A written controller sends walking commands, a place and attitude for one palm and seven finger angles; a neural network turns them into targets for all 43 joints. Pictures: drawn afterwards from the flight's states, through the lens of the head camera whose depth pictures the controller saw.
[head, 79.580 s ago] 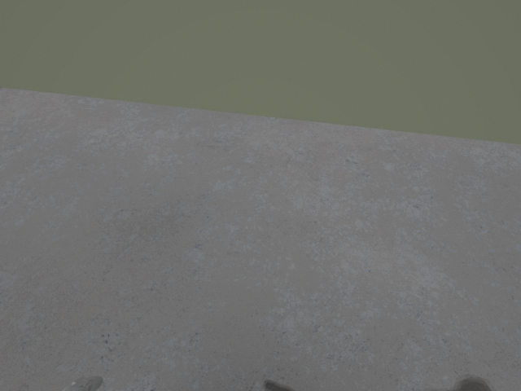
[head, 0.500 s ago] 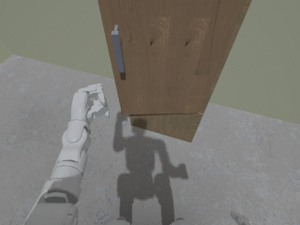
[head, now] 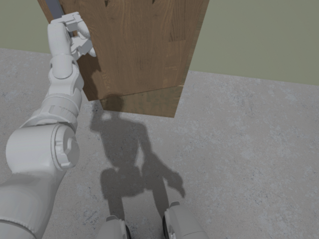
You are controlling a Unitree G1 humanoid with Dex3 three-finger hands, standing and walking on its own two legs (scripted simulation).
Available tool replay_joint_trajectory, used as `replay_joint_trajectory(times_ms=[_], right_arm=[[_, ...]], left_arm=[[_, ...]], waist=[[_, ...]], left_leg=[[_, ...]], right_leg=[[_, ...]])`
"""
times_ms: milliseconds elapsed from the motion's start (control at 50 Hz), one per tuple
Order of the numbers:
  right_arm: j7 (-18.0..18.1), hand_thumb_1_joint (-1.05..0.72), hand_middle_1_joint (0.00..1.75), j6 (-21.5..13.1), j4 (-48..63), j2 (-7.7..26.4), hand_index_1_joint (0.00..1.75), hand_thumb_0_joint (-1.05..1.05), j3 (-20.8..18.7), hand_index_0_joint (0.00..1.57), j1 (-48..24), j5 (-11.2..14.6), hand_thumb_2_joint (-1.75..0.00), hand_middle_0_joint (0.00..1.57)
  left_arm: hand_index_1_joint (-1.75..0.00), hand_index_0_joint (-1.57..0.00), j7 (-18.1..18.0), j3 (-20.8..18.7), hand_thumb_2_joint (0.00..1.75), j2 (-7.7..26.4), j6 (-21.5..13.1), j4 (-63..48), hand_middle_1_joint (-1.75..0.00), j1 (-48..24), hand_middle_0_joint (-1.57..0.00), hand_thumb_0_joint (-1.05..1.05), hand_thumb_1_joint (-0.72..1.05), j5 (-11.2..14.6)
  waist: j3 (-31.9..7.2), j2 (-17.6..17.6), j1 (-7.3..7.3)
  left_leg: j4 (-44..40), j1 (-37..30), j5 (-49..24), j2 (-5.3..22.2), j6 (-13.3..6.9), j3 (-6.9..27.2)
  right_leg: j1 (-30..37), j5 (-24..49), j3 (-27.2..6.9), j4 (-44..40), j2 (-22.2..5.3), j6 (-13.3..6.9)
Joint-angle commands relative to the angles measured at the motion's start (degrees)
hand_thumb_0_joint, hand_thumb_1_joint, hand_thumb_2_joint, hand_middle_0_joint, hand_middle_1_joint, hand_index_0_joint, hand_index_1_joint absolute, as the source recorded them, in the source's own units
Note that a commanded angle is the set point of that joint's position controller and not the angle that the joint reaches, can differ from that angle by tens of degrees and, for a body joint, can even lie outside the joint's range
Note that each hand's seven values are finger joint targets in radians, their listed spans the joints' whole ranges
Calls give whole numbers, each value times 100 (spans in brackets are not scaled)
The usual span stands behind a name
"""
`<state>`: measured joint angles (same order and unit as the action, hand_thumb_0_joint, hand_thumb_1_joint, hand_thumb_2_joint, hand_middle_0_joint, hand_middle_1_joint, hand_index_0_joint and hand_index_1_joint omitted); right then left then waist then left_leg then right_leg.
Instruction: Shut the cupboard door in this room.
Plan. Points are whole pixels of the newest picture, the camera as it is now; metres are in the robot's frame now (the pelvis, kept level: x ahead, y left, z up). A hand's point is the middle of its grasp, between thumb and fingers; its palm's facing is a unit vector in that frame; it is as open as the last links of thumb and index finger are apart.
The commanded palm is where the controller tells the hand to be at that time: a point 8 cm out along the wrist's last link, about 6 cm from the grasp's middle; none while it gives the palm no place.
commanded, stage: bring the fist close to the handle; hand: left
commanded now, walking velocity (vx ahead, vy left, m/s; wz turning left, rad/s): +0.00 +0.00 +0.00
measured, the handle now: (61, 16) +0.65 +0.13 +0.12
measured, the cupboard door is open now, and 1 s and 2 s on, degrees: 20 14 10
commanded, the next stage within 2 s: push the door shut along its arc in 0.28 s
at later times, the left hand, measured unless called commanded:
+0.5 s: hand (81, 45) +0.56 +0.09 +0.11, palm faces +0.05 -1.00 -0.03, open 3.1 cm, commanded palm +0.54 +0.14 +0.11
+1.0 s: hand (83, 24) +0.62 +0.08 +0.11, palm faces -0.08 -1.00 -0.02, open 3.1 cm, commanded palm +0.62 +0.12 +0.11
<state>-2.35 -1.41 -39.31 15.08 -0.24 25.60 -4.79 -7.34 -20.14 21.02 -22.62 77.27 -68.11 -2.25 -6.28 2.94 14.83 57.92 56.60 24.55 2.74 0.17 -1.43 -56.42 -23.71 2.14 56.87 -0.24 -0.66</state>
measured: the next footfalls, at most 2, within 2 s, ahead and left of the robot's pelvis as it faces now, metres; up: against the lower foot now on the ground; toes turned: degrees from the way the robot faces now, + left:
none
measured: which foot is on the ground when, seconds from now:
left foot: down 0.00-1.00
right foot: down 0.00-1.00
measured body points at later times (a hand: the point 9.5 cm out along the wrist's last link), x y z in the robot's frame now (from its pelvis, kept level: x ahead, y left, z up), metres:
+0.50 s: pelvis +0.02 +0.00 +0.01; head +0.14 +0.00 +0.45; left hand +0.55 +0.14 +0.11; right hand +0.01 -0.26 -0.10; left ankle +0.02 +0.12 -0.67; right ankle +0.02 -0.11 -0.67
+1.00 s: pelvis +0.01 +0.01 -0.01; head +0.19 +0.01 +0.40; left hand +0.62 +0.13 +0.12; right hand -0.09 -0.24 -0.10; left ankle +0.02 +0.12 -0.67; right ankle +0.02 -0.11 -0.67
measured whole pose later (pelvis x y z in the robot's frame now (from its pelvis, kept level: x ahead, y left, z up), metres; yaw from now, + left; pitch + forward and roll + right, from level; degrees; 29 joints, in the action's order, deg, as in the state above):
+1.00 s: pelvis +0.01 +0.01 -0.01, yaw +0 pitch +28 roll -3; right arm -2.5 0.0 -38.5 15.3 1.8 28.5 -4.8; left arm 3.0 -19.1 32.5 -17.5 83.1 -80.0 -3.2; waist -5.0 4.1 19.4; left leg 61.1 63.2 26.0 3.3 -0.2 0.5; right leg -61.2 -24.1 3.8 57.2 0.4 -0.3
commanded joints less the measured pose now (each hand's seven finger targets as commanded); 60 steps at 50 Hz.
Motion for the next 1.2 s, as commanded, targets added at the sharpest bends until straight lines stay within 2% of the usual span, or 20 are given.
replay_joint_trajectory(times_ms=[0,80,120,220,280,340,380,500,580,640,680,700,720,800,900,960,1040,1060,1120,1180], right_arm=[[1,-90,30,-29,450,947,30,0,-307,20,1147,6,-90,20],[-23,-90,30,26,428,923,30,0,-383,20,1214,48,-90,20],[-31,-90,30,26,372,906,30,0,-404,20,1213,56,-90,20],[-54,-90,30,50,218,912,30,0,-415,20,1225,78,-90,20],[-67,-90,30,77,201,919,30,0,-396,20,1187,81,-90,20],[-73,-90,30,71,272,906,30,0,-388,20,1113,74,-90,20],[-92,-90,30,83,293,894,30,0,-386,20,1074,74,-90,20],[-9,-90,30,105,253,970,30,0,-355,20,1013,110,-90,20],[2,-90,30,52,203,977,30,0,-343,20,967,96,-90,20],[23,-90,30,69,165,1032,30,0,-304,20,1065,102,-90,20],[48,-90,30,84,198,1077,30,0,-264,20,1135,95,-90,20],[70,-90,30,79,228,1096,30,0,-248,20,1192,72,-90,20],[71,-90,30,81,253,1091,30,0,-231,20,1234,76,-90,20],[43,-90,30,85,200,1093,30,0,-228,20,1423,43,-90,20],[60,-90,30,62,183,1156,30,0,-189,20,1660,12,-90,20],[49,-90,30,70,149,1171,30,0,-149,20,1779,12,-90,20],[52,-90,30,50,119,1205,30,0,-124,20,1932,-24,-90,20],[39,-90,30,32,248,1108,30,0,-91,20,1975,-91,-90,20],[-175,-90,30,1,220,1105,30,0,-147,20,2048,-212,-90,20],[-293,-90,30,92,199,1141,30,0,-234,20,2102,-226,-90,20]], left_arm=[[-150,-130,-45,-289,90,1452,-337,-1289,-150,-2254,-130,0,90,-59],[-150,-130,2,-210,90,1338,-437,-1929,-150,-2407,-130,0,90,37],[-150,-130,32,-26,90,1109,-536,-2154,-150,-2585,-130,0,90,105],[-150,-130,75,157,90,877,-523,-1785,-150,-2305,-130,0,90,112],[-150,-130,78,257,90,750,-416,-1444,-150,-2215,-130,0,90,132],[-150,-130,89,191,90,737,-476,-1566,-150,-2034,-130,0,90,180],[-150,-130,128,332,90,582,-493,-1510,-150,-1948,-130,0,90,158],[-150,-130,273,251,90,1062,-503,-1440,-150,-2932,-130,0,90,113],[-150,-130,430,490,90,861,-518,-1366,-150,-3255,-130,0,90,122],[-150,-130,574,467,90,978,-318,-877,-150,-3332,-130,0,90,119],[-150,-130,628,315,90,1285,-154,-726,-150,-3510,-130,0,90,85],[-150,-130,647,94,90,1592,-143,-811,-150,-3622,-130,0,90,94],[-150,-130,681,110,90,1649,-133,-877,-150,-3708,-130,0,90,58],[-150,-130,845,335,90,1448,-52,-719,-150,-3977,-130,0,90,2],[-150,-130,1050,85,90,2067,73,-830,-150,-4419,-130,0,90,-36],[-150,-130,1123,137,90,2155,227,-583,-150,-4569,-130,0,90,-134],[-150,-130,1215,88,90,2395,368,-482,-150,-4831,-130,0,90,-212],[-150,-130,532,-730,90,2387,424,-642,-150,-4745,-130,0,90,152],[-150,-130,-172,-369,90,1977,411,-494,-150,-3878,-130,0,90,-359],[-150,-130,-270,-157,90,1996,292,-1038,-150,-3874,-130,0,90,-703]], waist=[[-3375,85,-241],[-3497,173,-251],[-3464,357,-159],[-2954,362,-120],[-2508,88,-37],[-2721,270,-161],[-2657,114,-127],[-2511,170,154],[-2943,548,273],[-2804,334,415],[-2741,285,472],[-2890,455,403],[-3089,498,422],[-2961,677,631],[-3347,935,663],[-3059,962,787],[-3099,1096,901],[-3304,1106,589],[-3355,1045,512],[-3494,1234,457]], left_leg=[[-506,-1775,-1956,-275,-183,264],[-598,-2052,-1995,-251,-172,191],[-607,-2311,-2103,-230,-161,206],[-682,-2434,-2047,-221,-139,226],[-737,-2152,-1802,-251,-167,215],[-716,-2383,-2140,-262,-144,213],[-705,-2359,-2184,-260,-143,225],[-579,-2158,-1879,-273,-183,301],[-405,-2518,-2183,-230,-133,423],[-328,-2259,-2110,-226,-166,460],[-310,-1957,-1896,-236,-201,452],[-269,-1959,-1997,-244,-208,446],[-246,-2023,-2130,-226,-198,481],[-148,-2101,-2202,-172,-196,568],[-58,-1969,-2159,-156,-219,586],[-8,-1796,-2047,-120,-232,592],[70,-1713,-2017,-99,-255,602],[29,-1613,-2036,-87,-216,621],[-33,-1809,-2382,-32,-149,608],[-84,-2167,-2594,-23,-137,561]], right_leg=[[2063,2245,-132,-696,197,28],[2262,2385,-156,-850,227,40],[2090,2419,-139,-891,242,40],[1852,2281,-82,-1009,257,16],[1847,2162,-87,-1096,252,29],[1908,2421,-71,-1019,239,-3],[1901,2465,-51,-995,238,9],[1657,2256,-138,-948,202,36],[1273,2221,-90,-787,193,21],[1155,2151,-80,-773,198,43],[1179,2030,-105,-773,200,53],[1249,2115,-124,-724,193,27],[1239,2185,-110,-664,193,28],[859,2043,-52,-646,226,12],[932,1986,-65,-581,259,-15],[682,1804,-33,-612,282,-5],[574,1727,-7,-600,310,-19],[727,1702,30,-604,335,-8],[635,1809,135,-532,308,4],[735,1966,113,-604,319,-35]])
